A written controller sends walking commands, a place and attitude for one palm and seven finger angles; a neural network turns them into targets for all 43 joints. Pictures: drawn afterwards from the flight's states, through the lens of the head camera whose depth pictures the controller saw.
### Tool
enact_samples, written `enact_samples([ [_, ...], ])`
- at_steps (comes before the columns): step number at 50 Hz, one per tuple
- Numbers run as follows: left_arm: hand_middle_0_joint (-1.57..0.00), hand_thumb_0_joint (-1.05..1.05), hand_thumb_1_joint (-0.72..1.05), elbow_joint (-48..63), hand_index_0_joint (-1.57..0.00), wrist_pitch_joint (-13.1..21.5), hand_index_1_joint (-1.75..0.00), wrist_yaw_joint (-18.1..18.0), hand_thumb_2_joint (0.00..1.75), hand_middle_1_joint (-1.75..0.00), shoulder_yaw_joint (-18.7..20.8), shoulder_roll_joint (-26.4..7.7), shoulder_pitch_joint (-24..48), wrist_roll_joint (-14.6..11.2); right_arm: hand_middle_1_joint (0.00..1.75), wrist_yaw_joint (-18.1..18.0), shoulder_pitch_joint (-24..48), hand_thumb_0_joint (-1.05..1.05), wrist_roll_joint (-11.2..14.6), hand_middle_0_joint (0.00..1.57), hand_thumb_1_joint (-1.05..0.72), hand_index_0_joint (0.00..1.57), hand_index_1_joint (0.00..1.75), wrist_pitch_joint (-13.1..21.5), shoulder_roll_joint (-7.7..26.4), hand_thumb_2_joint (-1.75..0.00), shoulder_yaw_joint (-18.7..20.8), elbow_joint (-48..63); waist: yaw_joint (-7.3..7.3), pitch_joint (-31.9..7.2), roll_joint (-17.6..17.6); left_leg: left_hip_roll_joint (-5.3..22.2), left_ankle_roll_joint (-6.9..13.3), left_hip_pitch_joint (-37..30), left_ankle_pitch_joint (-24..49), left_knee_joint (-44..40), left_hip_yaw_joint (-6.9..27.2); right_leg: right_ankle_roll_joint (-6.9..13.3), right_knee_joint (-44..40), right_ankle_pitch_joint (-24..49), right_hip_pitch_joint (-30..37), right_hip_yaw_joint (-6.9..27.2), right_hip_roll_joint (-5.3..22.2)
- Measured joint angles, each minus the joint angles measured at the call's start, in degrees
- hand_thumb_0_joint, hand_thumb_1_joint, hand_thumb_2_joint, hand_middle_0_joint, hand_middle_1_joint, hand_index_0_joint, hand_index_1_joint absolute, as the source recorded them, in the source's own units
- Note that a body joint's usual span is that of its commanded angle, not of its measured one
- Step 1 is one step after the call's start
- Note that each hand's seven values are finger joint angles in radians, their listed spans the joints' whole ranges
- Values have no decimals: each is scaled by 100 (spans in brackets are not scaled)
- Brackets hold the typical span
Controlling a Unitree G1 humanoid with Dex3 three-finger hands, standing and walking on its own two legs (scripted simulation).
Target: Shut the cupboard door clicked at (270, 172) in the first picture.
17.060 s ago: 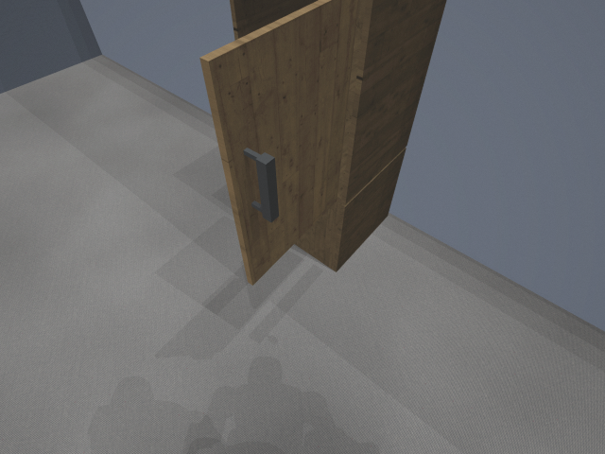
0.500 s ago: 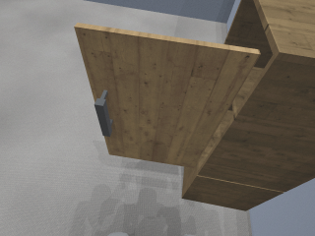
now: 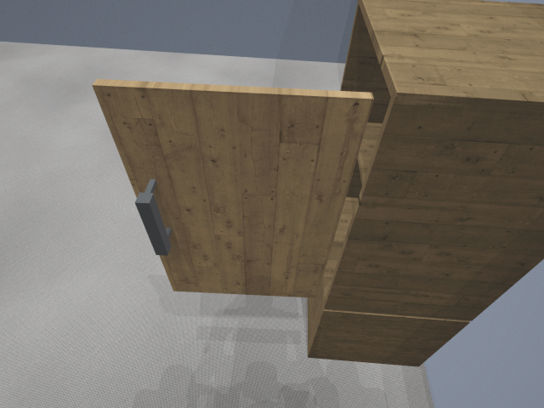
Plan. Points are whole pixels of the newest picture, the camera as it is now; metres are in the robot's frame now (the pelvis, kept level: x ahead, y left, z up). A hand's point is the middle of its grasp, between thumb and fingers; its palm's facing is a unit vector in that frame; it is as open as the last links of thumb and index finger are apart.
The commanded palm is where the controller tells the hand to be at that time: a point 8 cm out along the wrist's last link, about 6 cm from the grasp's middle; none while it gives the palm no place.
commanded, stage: come to a stop and stand still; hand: left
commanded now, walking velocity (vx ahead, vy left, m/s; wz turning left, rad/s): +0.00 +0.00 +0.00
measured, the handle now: (157, 218) +0.44 +0.24 -0.01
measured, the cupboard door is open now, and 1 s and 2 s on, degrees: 92 92 92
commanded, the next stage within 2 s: look again from close up in 0.68 s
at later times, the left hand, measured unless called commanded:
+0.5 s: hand out of the picture -0.01 +0.13 -0.17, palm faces +0.05 -0.99 -0.15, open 7.4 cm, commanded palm none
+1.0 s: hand out of the picture +0.03 +0.18 -0.18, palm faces -0.04 -0.98 -0.21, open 7.4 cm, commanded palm none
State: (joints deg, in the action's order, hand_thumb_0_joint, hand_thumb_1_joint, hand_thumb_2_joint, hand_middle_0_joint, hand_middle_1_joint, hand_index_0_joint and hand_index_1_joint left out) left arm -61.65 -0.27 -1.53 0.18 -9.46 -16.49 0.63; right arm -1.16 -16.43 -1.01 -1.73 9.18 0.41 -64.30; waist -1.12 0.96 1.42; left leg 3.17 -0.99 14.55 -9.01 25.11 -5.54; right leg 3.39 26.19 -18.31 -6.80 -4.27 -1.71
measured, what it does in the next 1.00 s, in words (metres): stands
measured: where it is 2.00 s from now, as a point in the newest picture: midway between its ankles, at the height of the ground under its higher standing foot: outside the picture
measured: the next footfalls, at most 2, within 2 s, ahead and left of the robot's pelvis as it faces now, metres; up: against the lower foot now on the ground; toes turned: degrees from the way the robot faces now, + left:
none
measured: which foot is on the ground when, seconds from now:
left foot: down 0.00-1.00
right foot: down 0.00-1.00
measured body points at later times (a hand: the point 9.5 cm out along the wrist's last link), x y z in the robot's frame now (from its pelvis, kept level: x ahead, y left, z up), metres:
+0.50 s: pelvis +0.03 -0.01 +0.00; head +0.03 -0.01 +0.45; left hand -0.01 +0.19 -0.16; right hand +0.01 -0.21 -0.16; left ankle +0.05 +0.13 -0.74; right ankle -0.04 -0.07 -0.74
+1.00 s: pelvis +0.03 +0.01 -0.01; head +0.04 +0.01 +0.44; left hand +0.03 +0.23 -0.16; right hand +0.05 -0.22 -0.16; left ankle +0.04 +0.12 -0.74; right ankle -0.04 -0.07 -0.74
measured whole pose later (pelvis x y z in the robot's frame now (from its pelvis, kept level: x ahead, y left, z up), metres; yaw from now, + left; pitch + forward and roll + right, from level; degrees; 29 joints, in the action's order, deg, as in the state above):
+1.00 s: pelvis +0.03 +0.01 -0.01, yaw -3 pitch -1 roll +0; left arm -61.4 1.6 -3.3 -0.6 -7.6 -19.5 0.9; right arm -2.1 -14.4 -0.5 1.4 9.5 0.4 -59.1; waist -1.0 1.7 -0.4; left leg 0.7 0.9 14.7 -16.9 32.8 -4.2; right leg 2.5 31.1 -23.0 -7.1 -1.2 -1.8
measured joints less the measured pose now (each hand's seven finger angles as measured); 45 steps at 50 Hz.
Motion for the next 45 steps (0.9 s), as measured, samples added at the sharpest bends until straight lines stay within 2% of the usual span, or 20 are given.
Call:
enact_samples([
  [9,-20,0,92,-209,-20,75,-30,16,90,-30,-77,211,-154,-41,30,-14,-262,1,22,20,-91,20,30,52,-280,-90,-113,-293,38,166,-26,59,-70,-90,73,-186,37,58,-296,121,142,-25,-83],
  [18,-20,0,91,-334,-20,109,-30,-37,90,-30,-84,374,-348,-27,30,-54,-108,1,50,20,-90,20,30,138,-446,-90,-118,-292,103,124,-43,59,-98,-206,-21,-214,-16,68,-328,48,241,31,-80],
  [25,-20,0,91,-334,-20,138,-30,-73,90,-30,-74,401,-394,-3,30,-108,-5,3,38,20,-92,20,30,128,-302,-90,-79,-306,162,48,-34,38,-110,-292,-115,-197,-29,59,-325,-40,333,44,-57],
  [39,-20,0,91,-326,-19,140,-30,-90,90,-30,-37,312,-335,13,30,-145,146,2,39,20,-93,20,30,145,-168,-90,-56,-207,172,65,26,62,-148,-384,-235,-165,-53,73,-385,-104,457,75,-79],
  [40,-20,0,91,-326,-20,187,-30,-130,90,-30,-53,327,-332,41,30,-132,156,2,42,20,-93,20,30,135,-132,-90,-54,-175,182,47,-22,110,-129,-235,-249,78,-60,48,-400,-85,417,71,-107],
  [42,-20,0,91,-220,-20,290,-30,-170,90,-30,-81,389,-375,78,30,-80,216,2,46,20,-93,20,30,100,-19,-90,-11,38,174,84,-161,106,27,136,-647,822,135,29,-340,-53,277,116,-175],
  [45,-20,0,91,-103,-20,346,-30,-146,90,-30,-126,434,-428,92,30,-49,307,2,49,20,-93,20,30,174,113,-90,40,359,87,174,-349,-21,153,205,-762,903,213,36,-57,-126,89,232,-209],
])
